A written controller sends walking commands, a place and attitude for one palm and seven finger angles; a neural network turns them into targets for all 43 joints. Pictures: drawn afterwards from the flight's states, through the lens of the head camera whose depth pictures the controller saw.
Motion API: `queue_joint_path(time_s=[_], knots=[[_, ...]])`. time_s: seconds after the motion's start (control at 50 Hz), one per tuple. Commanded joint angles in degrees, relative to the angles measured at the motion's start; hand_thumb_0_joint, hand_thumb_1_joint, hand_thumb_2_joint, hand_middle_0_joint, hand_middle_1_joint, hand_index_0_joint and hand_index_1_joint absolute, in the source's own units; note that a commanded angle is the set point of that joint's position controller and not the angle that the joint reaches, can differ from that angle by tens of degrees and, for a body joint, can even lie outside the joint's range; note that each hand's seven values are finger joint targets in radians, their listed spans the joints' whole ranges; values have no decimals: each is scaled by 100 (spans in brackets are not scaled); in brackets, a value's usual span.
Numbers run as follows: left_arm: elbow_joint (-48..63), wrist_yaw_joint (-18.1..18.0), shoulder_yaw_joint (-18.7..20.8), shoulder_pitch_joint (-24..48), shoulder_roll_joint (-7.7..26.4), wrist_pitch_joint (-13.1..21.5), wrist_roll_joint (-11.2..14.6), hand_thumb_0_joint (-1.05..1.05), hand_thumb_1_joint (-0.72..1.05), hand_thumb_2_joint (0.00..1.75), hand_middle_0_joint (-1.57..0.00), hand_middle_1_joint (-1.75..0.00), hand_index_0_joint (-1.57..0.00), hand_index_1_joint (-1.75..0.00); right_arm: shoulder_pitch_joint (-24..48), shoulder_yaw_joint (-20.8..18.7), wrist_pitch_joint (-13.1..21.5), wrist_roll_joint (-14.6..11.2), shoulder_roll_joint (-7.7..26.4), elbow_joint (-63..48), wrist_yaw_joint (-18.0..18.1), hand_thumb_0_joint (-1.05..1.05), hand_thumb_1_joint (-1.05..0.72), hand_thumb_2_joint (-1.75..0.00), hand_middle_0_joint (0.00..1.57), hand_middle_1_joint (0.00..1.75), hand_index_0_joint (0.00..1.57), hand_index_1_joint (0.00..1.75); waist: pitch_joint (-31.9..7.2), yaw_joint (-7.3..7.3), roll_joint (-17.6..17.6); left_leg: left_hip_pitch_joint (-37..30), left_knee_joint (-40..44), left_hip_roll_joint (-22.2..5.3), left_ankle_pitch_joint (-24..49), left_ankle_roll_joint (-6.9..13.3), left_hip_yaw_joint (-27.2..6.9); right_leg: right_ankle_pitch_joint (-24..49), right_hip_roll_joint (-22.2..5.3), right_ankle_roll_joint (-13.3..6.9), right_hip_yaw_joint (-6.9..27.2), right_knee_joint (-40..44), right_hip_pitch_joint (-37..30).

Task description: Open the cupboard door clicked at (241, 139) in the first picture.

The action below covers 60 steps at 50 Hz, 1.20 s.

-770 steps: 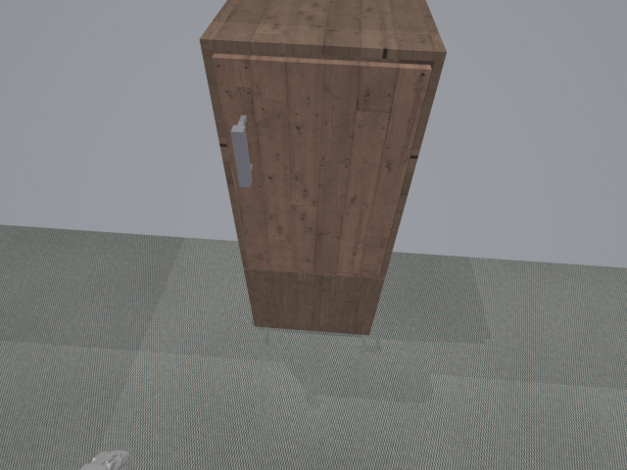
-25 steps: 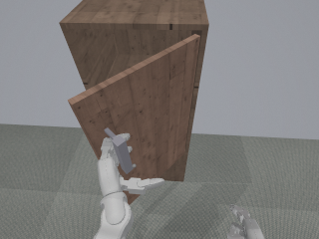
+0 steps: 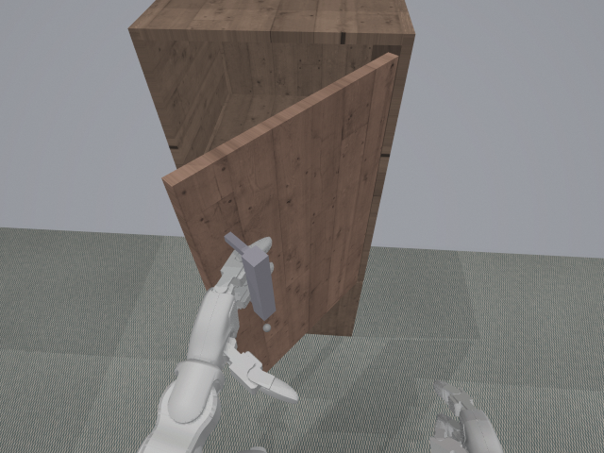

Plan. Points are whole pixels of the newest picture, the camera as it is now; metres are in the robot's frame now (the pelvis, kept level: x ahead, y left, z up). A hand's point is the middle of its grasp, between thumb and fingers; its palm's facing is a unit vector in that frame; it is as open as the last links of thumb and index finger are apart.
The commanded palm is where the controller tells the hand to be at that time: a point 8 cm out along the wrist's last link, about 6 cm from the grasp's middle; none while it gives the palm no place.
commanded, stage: slide the hand sideways off the handle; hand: left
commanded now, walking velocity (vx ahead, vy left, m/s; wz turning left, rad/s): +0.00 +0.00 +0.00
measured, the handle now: (249, 276) +0.32 +0.09 +0.08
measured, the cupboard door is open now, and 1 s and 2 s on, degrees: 50 50 50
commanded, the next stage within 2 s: draw the hand back to the body in 1.02 s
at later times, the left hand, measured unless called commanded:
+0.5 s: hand (237, 356) +0.22 +0.09 +0.07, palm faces -0.09 -1.00 +0.01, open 16.2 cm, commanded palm +0.20 +0.14 +0.07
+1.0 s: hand (199, 400) +0.17 +0.12 +0.07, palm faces -0.05 -1.00 -0.02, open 16.3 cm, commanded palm +0.15 +0.18 +0.07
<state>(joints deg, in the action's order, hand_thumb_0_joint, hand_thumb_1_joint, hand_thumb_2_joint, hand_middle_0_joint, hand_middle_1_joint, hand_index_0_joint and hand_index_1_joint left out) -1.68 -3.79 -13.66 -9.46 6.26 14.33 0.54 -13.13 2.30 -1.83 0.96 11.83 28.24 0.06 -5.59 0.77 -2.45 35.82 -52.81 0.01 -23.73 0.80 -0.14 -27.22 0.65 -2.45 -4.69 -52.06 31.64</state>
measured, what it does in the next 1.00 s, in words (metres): stands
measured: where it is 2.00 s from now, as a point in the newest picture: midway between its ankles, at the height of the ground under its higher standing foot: outside the picture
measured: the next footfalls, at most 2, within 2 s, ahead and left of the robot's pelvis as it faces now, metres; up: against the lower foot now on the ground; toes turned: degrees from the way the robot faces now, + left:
none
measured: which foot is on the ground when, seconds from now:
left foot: down 0.00-1.00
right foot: down 0.00-1.00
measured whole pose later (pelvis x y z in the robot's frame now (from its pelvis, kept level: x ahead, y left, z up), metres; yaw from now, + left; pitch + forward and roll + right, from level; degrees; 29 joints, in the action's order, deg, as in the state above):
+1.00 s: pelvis +0.00 +0.00 -0.02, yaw +0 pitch +10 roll -2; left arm 21.7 5.7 -5.1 -38.9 9.0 17.6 8.3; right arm -16.1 0.9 3.1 -0.7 13.1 21.2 0.4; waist -7.5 -0.5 -3.1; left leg 42.7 -60.7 -0.4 -27.6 1.0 -0.4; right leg -30.6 1.0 -2.2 -5.0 -58.9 37.9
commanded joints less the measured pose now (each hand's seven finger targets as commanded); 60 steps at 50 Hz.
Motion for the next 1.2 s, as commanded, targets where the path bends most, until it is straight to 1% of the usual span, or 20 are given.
queue_joint_path(time_s=[0.0,0.04,0.08,0.1,0.14,0.18,0.22,0.28,0.32,0.42,0.5,0.6,0.7,0.74,0.8,0.84,0.92,0.94,1.1,1.18], knots=[[1328,423,72,822,-625,326,814,0,-50,30,-15,-30,-15,-30,588,-207,502,-183,576,-1098,131,0,-90,-90,20,30,20,30,-901,60,657,-882,815,54,555,66,-185,1016,13,96,278,1138,-167],[1310,145,168,664,-651,224,784,0,-50,30,-15,-30,-15,-30,557,-207,559,-176,603,-1137,104,0,-90,-90,20,30,20,30,-758,27,759,-819,896,51,412,53,-215,774,21,106,205,1132,-59],[1434,-141,331,455,-410,278,522,0,-50,30,-15,-30,-15,-30,488,-250,584,-144,626,-1153,49,0,-90,-90,20,30,20,30,-809,-48,730,-787,897,35,543,58,-240,849,22,76,187,983,-66],[1674,-227,195,367,-447,336,346,0,-50,30,-15,-30,-15,-30,453,-266,602,-111,600,-1224,-2,0,-90,-90,20,30,20,30,-972,-52,574,-838,846,35,706,72,-212,1037,6,69,202,876,-50],[1744,-325,175,58,-359,410,87,0,-50,30,-15,-30,-15,-30,353,-277,585,-87,593,-1252,-81,0,-90,-90,20,30,20,30,-929,-43,372,-798,799,8,766,52,-200,1087,8,39,191,749,87],[1888,-366,209,-161,-208,461,-22,0,-50,30,-15,-30,-15,-30,336,-292,565,-66,609,-1310,-125,0,-90,-90,20,30,20,30,-896,-64,419,-683,763,-1,707,67,-208,1014,18,21,216,717,74],[2080,-332,112,-155,-240,488,-66,0,-50,30,-15,-30,-15,-30,360,-277,543,-71,592,-1375,-140,0,-90,-90,20,30,20,30,-824,-17,194,-661,739,6,551,65,-175,880,15,19,239,715,194],[2277,-229,141,-354,-193,476,25,0,-50,30,-15,-30,-15,-30,338,-275,546,-95,605,-1439,-107,0,-90,-90,20,30,20,30,-838,-2,335,-626,755,-17,452,74,-228,767,53,11,225,724,149],[2504,-139,13,-527,-323,451,142,0,-50,30,-15,-30,-15,-30,354,-254,576,-121,598,-1497,-88,0,-90,-90,20,30,20,30,-811,24,175,-673,754,-19,406,62,-234,751,65,26,187,707,226],[2650,-60,125,-867,-229,386,250,0,-50,30,-15,-30,-15,-30,284,-250,654,-128,618,-1510,-28,0,-90,-90,20,30,20,30,-729,46,286,-621,720,-32,386,56,-297,749,87,49,135,652,311],[2716,12,283,-1135,-48,367,238,0,-50,30,-15,-30,-15,-30,222,-256,676,-117,636,-1536,-17,0,-90,-90,20,30,20,30,-790,36,460,-528,617,-13,571,71,-286,966,86,60,146,573,269],[3023,193,581,-1958,176,399,344,0,-50,30,-15,-30,-15,-30,187,-279,686,-130,617,-1645,-18,0,-90,-90,20,30,20,30,-957,-119,318,-462,495,18,918,70,-181,1385,83,53,190,466,62],[3315,400,782,-2344,334,499,524,0,-50,30,-15,-30,-15,-30,126,-306,714,-144,633,-1673,-3,0,-90,-90,20,30,20,30,-860,-69,344,-308,351,40,982,72,-177,1546,96,80,214,410,102],[3494,495,743,-2560,311,557,585,0,-50,30,-15,-30,-15,-30,109,-322,741,-155,630,-1707,-1,0,-90,-90,20,30,20,30,-858,-50,182,-316,280,44,1050,73,-168,1629,101,90,199,356,193],[3527,640,903,-2772,448,648,676,0,-50,30,-15,-30,-15,-30,92,-369,772,-168,646,-1693,27,0,-90,-90,20,30,20,30,-807,-25,274,-167,175,55,964,75,-171,1575,108,112,241,343,264],[3566,756,841,-2720,431,705,706,0,-50,30,-15,-30,-15,-30,45,-367,796,-175,661,-1684,45,0,-90,-90,20,30,20,30,-760,35,264,-115,132,62,893,80,-206,1476,108,115,227,306,391],[3630,975,931,-2984,500,764,841,0,-50,30,-15,-30,-15,-30,70,-401,836,-200,661,-1724,88,0,-90,-90,20,30,20,30,-805,-5,279,25,37,82,789,86,-203,1360,95,129,283,282,410],[3603,993,1114,-3098,625,753,873,0,-50,30,-15,-30,-15,-30,78,-425,823,-209,657,-1717,105,0,-90,-90,20,30,20,30,-864,-55,328,69,6,84,760,82,-197,1324,94,133,318,294,383],[3598,979,1150,-2558,663,701,925,0,-50,30,-15,-30,-15,-30,137,-385,896,-230,666,-1727,195,0,-90,-90,20,30,20,30,-657,42,347,320,-140,85,292,99,-194,492,55,146,505,488,644],[3884,928,1827,-2636,1225,591,1037,0,-50,30,-15,-30,-15,-30,130,-382,879,-270,627,-1713,253,0,-90,-90,20,30,20,30,-1051,-158,291,163,-46,82,458,99,-151,583,21,145,652,646,140]])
